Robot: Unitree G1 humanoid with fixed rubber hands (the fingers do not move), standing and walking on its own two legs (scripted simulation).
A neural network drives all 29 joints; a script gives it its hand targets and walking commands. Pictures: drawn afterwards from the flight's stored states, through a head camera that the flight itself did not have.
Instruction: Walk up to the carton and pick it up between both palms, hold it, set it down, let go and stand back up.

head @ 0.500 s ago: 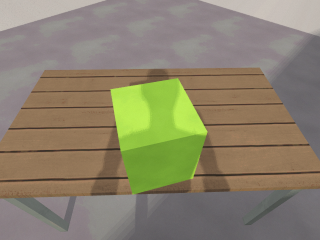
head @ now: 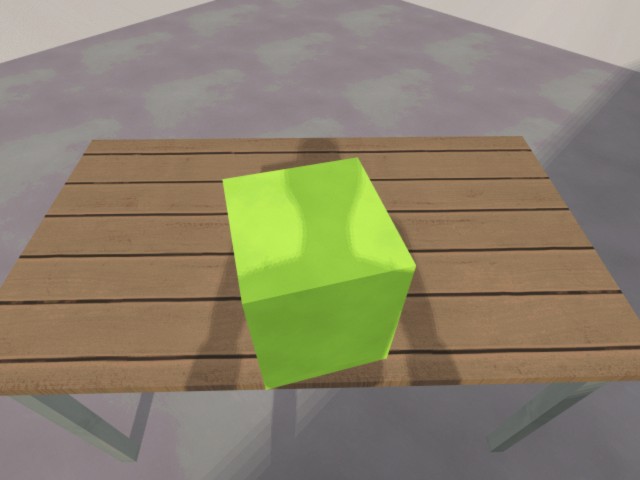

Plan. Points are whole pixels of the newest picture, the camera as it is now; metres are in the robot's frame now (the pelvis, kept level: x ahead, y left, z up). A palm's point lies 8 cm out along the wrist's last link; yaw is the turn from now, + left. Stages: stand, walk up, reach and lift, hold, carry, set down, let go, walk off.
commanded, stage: stand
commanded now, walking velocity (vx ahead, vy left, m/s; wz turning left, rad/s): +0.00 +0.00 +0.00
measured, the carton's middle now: (311, 275) +0.40 +0.03 +0.00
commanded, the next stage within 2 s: none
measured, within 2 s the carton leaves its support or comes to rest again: neither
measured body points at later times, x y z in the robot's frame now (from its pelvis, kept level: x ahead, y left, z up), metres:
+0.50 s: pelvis +0.00 +0.00 +0.00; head +0.00 +0.00 +0.45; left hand +0.01 +0.24 -0.15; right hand +0.02 -0.24 -0.15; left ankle +0.03 +0.12 -0.74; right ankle -0.06 -0.12 -0.74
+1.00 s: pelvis -0.01 -0.01 +0.00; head -0.01 -0.01 +0.45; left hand -0.01 +0.23 -0.15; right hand +0.01 -0.24 -0.16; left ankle +0.03 +0.12 -0.74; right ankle -0.06 -0.12 -0.74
